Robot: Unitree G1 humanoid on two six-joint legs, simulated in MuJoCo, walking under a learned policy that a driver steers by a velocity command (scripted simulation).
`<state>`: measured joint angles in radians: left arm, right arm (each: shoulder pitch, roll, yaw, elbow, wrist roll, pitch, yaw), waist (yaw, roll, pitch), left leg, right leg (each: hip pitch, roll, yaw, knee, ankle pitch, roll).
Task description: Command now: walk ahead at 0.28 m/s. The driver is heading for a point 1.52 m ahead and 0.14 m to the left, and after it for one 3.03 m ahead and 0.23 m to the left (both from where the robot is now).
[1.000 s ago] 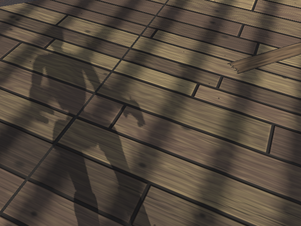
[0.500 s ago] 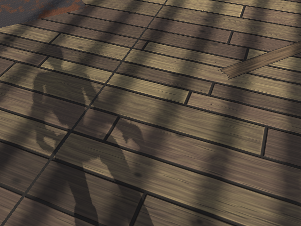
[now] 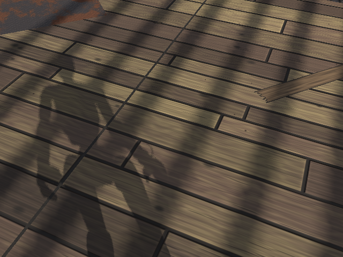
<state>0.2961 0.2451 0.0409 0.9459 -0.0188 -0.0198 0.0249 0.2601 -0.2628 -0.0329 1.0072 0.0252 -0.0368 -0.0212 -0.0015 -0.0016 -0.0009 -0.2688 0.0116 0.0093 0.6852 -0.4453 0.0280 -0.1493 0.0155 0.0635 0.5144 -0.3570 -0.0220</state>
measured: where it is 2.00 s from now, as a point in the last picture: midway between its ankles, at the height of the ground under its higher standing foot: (170, 145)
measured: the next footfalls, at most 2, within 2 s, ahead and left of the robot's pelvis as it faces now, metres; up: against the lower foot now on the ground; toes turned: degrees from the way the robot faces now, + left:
right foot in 0.52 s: +0.41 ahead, -0.11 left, +0.00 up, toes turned -1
left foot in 1.04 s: +0.71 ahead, +0.13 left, +0.00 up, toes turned +3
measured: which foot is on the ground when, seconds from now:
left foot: down 0.00-0.54, up 0.56-1.00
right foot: down 0.00-0.04, up 0.06-0.50, down 0.52-1.00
